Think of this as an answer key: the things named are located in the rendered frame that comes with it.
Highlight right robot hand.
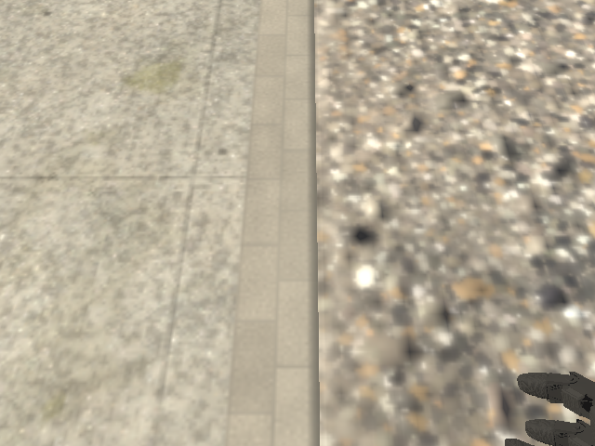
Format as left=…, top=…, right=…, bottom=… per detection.
left=505, top=372, right=595, bottom=446

